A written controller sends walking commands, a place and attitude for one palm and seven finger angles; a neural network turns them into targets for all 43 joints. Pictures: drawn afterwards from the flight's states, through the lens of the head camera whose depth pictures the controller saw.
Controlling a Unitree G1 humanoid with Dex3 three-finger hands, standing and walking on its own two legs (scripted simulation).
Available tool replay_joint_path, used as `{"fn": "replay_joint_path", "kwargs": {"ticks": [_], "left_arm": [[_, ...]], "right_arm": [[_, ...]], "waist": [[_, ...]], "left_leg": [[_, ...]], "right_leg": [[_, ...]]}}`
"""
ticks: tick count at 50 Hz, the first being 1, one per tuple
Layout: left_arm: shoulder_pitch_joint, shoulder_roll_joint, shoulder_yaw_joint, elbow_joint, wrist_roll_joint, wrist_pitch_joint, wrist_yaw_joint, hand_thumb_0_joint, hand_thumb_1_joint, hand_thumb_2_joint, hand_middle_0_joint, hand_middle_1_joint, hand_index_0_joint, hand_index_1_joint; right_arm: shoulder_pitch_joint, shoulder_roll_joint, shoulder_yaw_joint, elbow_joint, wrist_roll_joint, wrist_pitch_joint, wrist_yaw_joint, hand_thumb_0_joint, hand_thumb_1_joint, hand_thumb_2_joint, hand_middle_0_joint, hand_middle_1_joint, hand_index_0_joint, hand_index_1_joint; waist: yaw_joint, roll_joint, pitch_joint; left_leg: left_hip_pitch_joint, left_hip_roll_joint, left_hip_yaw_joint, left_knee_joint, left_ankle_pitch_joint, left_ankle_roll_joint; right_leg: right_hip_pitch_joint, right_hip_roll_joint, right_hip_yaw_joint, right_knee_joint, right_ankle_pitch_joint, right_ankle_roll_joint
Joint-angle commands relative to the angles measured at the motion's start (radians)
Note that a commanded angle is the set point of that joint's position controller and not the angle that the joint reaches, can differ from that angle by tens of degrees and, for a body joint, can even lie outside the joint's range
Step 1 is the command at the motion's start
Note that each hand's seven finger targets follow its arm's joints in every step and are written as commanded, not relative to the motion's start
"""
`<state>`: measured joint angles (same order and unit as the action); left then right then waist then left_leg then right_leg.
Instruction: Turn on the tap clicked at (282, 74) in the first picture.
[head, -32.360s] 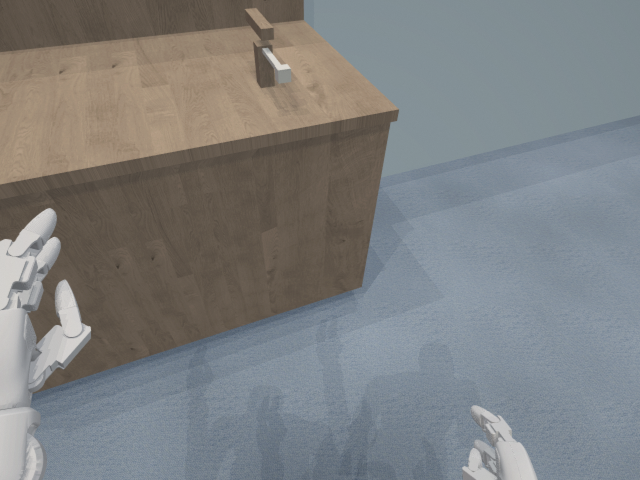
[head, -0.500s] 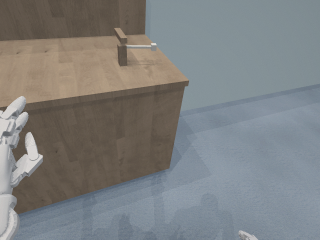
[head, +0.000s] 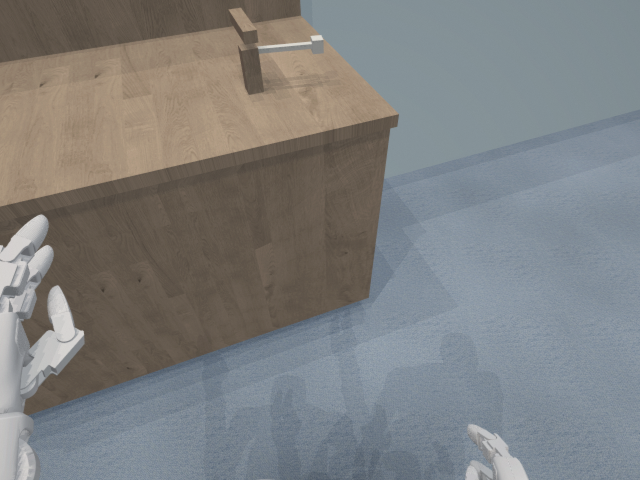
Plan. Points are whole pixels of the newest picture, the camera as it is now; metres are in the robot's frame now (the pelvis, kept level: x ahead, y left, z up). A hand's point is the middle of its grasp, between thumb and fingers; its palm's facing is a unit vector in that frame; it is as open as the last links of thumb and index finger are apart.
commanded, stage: stand and check the lever's angle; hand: left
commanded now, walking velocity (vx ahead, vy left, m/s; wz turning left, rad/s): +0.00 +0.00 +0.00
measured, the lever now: (317, 44) +0.93 +0.08 +0.13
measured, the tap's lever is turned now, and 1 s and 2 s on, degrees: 79 79 79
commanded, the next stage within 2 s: stand and wait in 0.16 s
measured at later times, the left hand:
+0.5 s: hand (98, 303) +0.24 +0.24 +0.15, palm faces +0.36 -0.86 -0.36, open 7.4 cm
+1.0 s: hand (68, 329) +0.21 +0.26 +0.16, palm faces +0.38 -0.86 -0.35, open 7.4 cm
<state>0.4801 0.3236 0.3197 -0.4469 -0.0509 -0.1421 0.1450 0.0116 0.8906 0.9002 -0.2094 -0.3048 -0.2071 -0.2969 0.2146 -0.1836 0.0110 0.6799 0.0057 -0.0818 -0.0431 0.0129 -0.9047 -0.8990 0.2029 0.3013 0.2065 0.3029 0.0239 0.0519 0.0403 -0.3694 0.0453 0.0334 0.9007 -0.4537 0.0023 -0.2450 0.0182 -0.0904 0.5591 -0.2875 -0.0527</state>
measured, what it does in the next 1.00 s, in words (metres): stands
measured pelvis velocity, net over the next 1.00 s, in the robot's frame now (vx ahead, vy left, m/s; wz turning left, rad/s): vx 0.00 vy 0.02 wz -0.01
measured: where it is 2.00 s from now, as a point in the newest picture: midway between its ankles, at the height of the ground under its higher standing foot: outside the picture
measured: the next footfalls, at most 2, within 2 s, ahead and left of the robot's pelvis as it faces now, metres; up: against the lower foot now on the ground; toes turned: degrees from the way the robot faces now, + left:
none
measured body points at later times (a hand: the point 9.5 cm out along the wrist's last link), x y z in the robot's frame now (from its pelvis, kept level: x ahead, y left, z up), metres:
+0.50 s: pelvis +0.03 +0.01 +0.01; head +0.05 +0.01 +0.46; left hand +0.22 +0.29 +0.18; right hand +0.22 -0.21 -0.07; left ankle +0.04 +0.12 -0.73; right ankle +0.01 -0.09 -0.73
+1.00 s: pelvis +0.00 +0.02 +0.01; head +0.00 +0.02 +0.46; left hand +0.19 +0.30 +0.18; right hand +0.17 -0.22 -0.07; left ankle +0.04 +0.12 -0.73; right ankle +0.01 -0.09 -0.73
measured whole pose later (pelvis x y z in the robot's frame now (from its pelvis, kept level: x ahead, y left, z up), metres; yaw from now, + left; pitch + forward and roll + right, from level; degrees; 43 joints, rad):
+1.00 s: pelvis +0.00 +0.02 +0.01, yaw +0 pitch -1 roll -2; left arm 0.47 0.33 0.28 -0.46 -0.05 -0.12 0.16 0.02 0.89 0.90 -0.21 -0.30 -0.21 -0.30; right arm 0.19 -0.21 0.01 0.61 0.00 -0.07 -0.07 0.01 -0.91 -0.90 0.20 0.30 0.20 0.30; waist 0.01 0.02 0.03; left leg -0.26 0.04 0.06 0.46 -0.18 0.02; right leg -0.17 0.02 -0.08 0.38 -0.18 -0.02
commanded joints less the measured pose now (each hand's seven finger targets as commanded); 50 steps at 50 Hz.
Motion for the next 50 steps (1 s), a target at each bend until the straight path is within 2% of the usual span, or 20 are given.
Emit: {"fn": "replay_joint_path", "kwargs": {"ticks": [1, 3, 4, 6, 7, 8, 9, 10, 11, 14, 15, 17, 21, 27, 28, 31, 36, 41, 47, 50], "left_arm": [[-0.203, 0.224, 0.124, -0.245, 0.009, -0.085, 0.033, 0.0, 0.9, 0.9, -0.2, -0.3, -0.2, -0.3], [-0.191, 0.22, 0.12, -0.291, 0.009, -0.093, 0.038, 0.0, 0.9, 0.9, -0.2, -0.3, -0.2, -0.3], [-0.173, 0.21, 0.114, -0.316, 0.004, -0.095, 0.041, 0.0, 0.9, 0.9, -0.2, -0.3, -0.2, -0.3], [-0.135, 0.203, 0.118, -0.364, 0.0, -0.093, 0.045, 0.0, 0.9, 0.9, -0.2, -0.3, -0.2, -0.3], [-0.106, 0.21, 0.126, -0.359, 0.003, -0.09, 0.045, 0.0, 0.9, 0.9, -0.2, -0.3, -0.2, -0.3], [-0.071, 0.202, 0.129, -0.324, 0.001, -0.087, 0.042, 0.0, 0.9, 0.9, -0.2, -0.3, -0.2, -0.3], [-0.061, 0.207, 0.14, -0.311, 0.008, -0.083, 0.038, 0.0, 0.9, 0.9, -0.2, -0.3, -0.2, -0.3], [-0.053, 0.208, 0.146, -0.287, 0.01, -0.082, 0.037, 0.0, 0.9, 0.9, -0.2, -0.3, -0.2, -0.3], [-0.055, 0.192, 0.134, -0.277, 0.01, -0.083, 0.034, 0.0, 0.9, 0.9, -0.2, -0.3, -0.2, -0.3], [-0.01, 0.17, 0.122, -0.233, 0.001, -0.077, 0.028, 0.0, 0.9, 0.9, -0.2, -0.3, -0.2, -0.3], [-0.011, 0.16, 0.108, -0.237, -0.004, -0.071, 0.025, 0.0, 0.9, 0.9, -0.2, -0.3, -0.2, -0.3], [-0.014, 0.148, 0.087, -0.233, -0.008, -0.061, 0.021, 0.0, 0.9, 0.9, -0.2, -0.3, -0.2, -0.3], [-0.042, 0.183, 0.101, -0.251, -0.009, -0.048, 0.021, 0.0, 0.9, 0.9, -0.2, -0.3, -0.2, -0.3], [-0.085, 0.226, 0.132, -0.305, -0.009, -0.05, 0.031, 0.0, 0.9, 0.9, -0.2, -0.3, -0.2, -0.3], [-0.081, 0.207, 0.113, -0.304, -0.009, -0.051, 0.031, 0.0, 0.9, 0.9, -0.2, -0.3, -0.2, -0.3], [-0.045, 0.193, 0.11, -0.264, -0.01, -0.048, 0.032, 0.0, 0.9, 0.9, -0.2, -0.3, -0.2, -0.3], [-0.045, 0.162, 0.08, -0.202, -0.01, -0.042, 0.026, 0.0, 0.9, 0.9, -0.2, -0.3, -0.2, -0.3], [-0.073, 0.175, 0.081, -0.189, -0.005, -0.043, 0.027, 0.0, 0.9, 0.9, -0.2, -0.3, -0.2, -0.3], [-0.112, 0.199, 0.09, -0.265, 0.004, -0.053, 0.036, 0.0, 0.9, 0.9, -0.2, -0.3, -0.2, -0.3], [-0.084, 0.191, 0.092, -0.255, 0.006, -0.056, 0.039, 0.0, 0.9, 0.9, -0.2, -0.3, -0.2, -0.3]], "right_arm": [[-0.15, -0.096, -0.037, -0.18, -0.003, -0.066, -0.028, 0.0, -0.9, -0.9, 0.2, 0.3, 0.2, 0.3], [-0.155, -0.095, -0.038, -0.182, -0.01, -0.069, -0.035, 0.0, -0.9, -0.9, 0.2, 0.3, 0.2, 0.3], [-0.148, -0.107, -0.046, -0.19, -0.01, -0.07, -0.033, 0.0, -0.9, -0.9, 0.2, 0.3, 0.2, 0.3], [-0.158, -0.142, -0.062, -0.213, -0.006, -0.065, -0.027, 0.0, -0.9, -0.9, 0.2, 0.3, 0.2, 0.3], [-0.15, -0.145, -0.065, -0.227, 0.002, -0.059, -0.025, 0.0, -0.9, -0.9, 0.2, 0.3, 0.2, 0.3], [-0.15, -0.139, -0.06, -0.223, 0.004, -0.057, -0.022, 0.0, -0.9, -0.9, 0.2, 0.3, 0.2, 0.3], [-0.157, -0.131, -0.051, -0.223, -0.003, -0.057, -0.019, 0.0, -0.9, -0.9, 0.2, 0.3, 0.2, 0.3], [-0.151, -0.124, -0.047, -0.218, -0.004, -0.055, -0.018, 0.0, -0.9, -0.9, 0.2, 0.3, 0.2, 0.3], [-0.14, -0.125, -0.048, -0.217, -0.001, -0.056, -0.017, 0.0, -0.9, -0.9, 0.2, 0.3, 0.2, 0.3], [-0.111, -0.131, -0.064, -0.221, 0.007, -0.055, -0.015, 0.0, -0.9, -0.9, 0.2, 0.3, 0.2, 0.3], [-0.105, -0.134, -0.068, -0.225, 0.011, -0.051, -0.013, 0.0, -0.9, -0.9, 0.2, 0.3, 0.2, 0.3], [-0.109, -0.138, -0.067, -0.232, 0.012, -0.047, -0.015, 0.0, -0.9, -0.9, 0.2, 0.3, 0.2, 0.3], [-0.133, -0.135, -0.058, -0.242, 0.008, -0.033, -0.025, 0.0, -0.9, -0.9, 0.2, 0.3, 0.2, 0.3], [-0.152, -0.134, -0.052, -0.249, 0.002, -0.031, -0.032, 0.0, -0.9, -0.9, 0.2, 0.3, 0.2, 0.3], [-0.152, -0.129, -0.049, -0.246, 0.001, -0.033, -0.032, 0.0, -0.9, -0.9, 0.2, 0.3, 0.2, 0.3], [-0.142, -0.13, -0.05, -0.239, 0.0, -0.032, -0.03, 0.0, -0.9, -0.9, 0.2, 0.3, 0.2, 0.3], [-0.14, -0.139, -0.052, -0.231, 0.001, -0.03, -0.03, 0.0, -0.9, -0.9, 0.2, 0.3, 0.2, 0.3], [-0.146, -0.141, -0.052, -0.23, -0.001, -0.031, -0.036, 0.0, -0.9, -0.9, 0.2, 0.3, 0.2, 0.3], [-0.151, -0.145, -0.053, -0.232, -0.006, -0.044, -0.039, 0.0, -0.9, -0.9, 0.2, 0.3, 0.2, 0.3], [-0.144, -0.14, -0.051, -0.23, -0.007, -0.047, -0.039, 0.0, -0.9, -0.9, 0.2, 0.3, 0.2, 0.3]], "waist": [[-0.024, -0.182, -0.108], [-0.025, -0.11, -0.136], [-0.023, -0.062, -0.132], [-0.003, 0.126, -0.125], [0.001, 0.154, -0.122], [-0.003, 0.161, -0.084], [-0.002, 0.208, -0.044], [-0.002, 0.194, -0.039], [-0.005, 0.146, -0.061], [-0.016, 0.001, -0.196], [-0.021, -0.022, -0.23], [-0.025, -0.019, -0.242], [-0.017, -0.045, -0.214], [-0.009, 0.006, -0.167], [-0.01, 0.025, -0.156], [-0.01, 0.02, -0.157], [-0.015, -0.015, -0.11], [-0.014, -0.042, -0.095], [-0.013, 0.03, -0.101], [-0.012, 0.028, -0.106]], "left_leg": [[0.002, 0.0, 0.002, -0.176, 0.065, 0.002], [0.145, -0.034, 0.036, -0.352, 0.213, 0.006], [0.209, -0.026, 0.011, -0.427, 0.29, 0.008], [0.261, 0.127, -0.174, -0.501, 0.443, 0.057], [0.241, 0.17, -0.231, -0.532, 0.425, 0.072], [0.15, 0.168, -0.235, -0.568, 0.335, 0.072], [0.071, 0.158, -0.226, -0.594, 0.291, 0.072], [0.053, 0.147, -0.194, -0.579, 0.315, 0.066], [0.072, 0.124, -0.154, -0.537, 0.386, 0.053], [0.187, 0.083, -0.068, -0.403, 0.641, 0.02], [0.216, 0.075, -0.047, -0.381, 0.674, 0.012], [0.227, 0.071, -0.039, -0.384, 0.694, 0.007], [0.217, 0.068, -0.043, -0.414, 0.615, 0.013], [0.181, 0.05, -0.058, -0.453, 0.491, 0.013], [0.177, 0.05, -0.057, -0.46, 0.474, 0.013], [0.173, 0.049, -0.058, -0.473, 0.444, 0.014], [0.143, 0.048, -0.068, -0.513, 0.305, 0.011], [0.133, 0.04, -0.068, -0.526, 0.237, 0.014], [0.116, 0.038, -0.088, -0.554, 0.173, 0.015], [0.105, 0.042, -0.091, -0.565, 0.165, 0.017]], "right_leg": [[0.144, -0.26, 0.255, -0.19, 0.382, -0.094], [0.12, -0.212, 0.194, -0.163, 0.308, -0.048], [0.096, -0.182, 0.166, -0.14, 0.233, -0.022], [0.01, -0.076, 0.099, -0.061, 0.093, 0.04], [0.0, -0.047, 0.073, -0.041, 0.008, 0.057], [0.027, -0.022, 0.071, -0.046, -0.045, 0.062], [0.06, -0.02, 0.063, -0.046, -0.017, 0.06], [0.084, -0.027, 0.061, -0.07, 0.028, 0.057], [0.103, -0.029, 0.066, -0.104, 0.105, 0.056], [0.168, -0.073, 0.115, -0.121, 0.426, 0.047], [0.18, -0.086, 0.125, -0.115, 0.51, 0.045], [0.184, -0.094, 0.118, -0.107, 0.56, 0.048], [0.159, -0.087, 0.117, -0.134, 0.473, 0.055], [0.143, -0.086, 0.121, -0.182, 0.328, 0.047], [0.136, -0.083, 0.123, -0.188, 0.306, 0.046], [0.134, -0.076, 0.121, -0.201, 0.278, 0.048], [0.089, -0.065, 0.12, -0.239, 0.166, 0.051], [0.071, -0.066, 0.127, -0.269, 0.108, 0.052], [0.082, -0.061, 0.12, -0.269, 0.058, 0.048], [0.1, -0.053, 0.115, -0.257, 0.077, 0.05]]}}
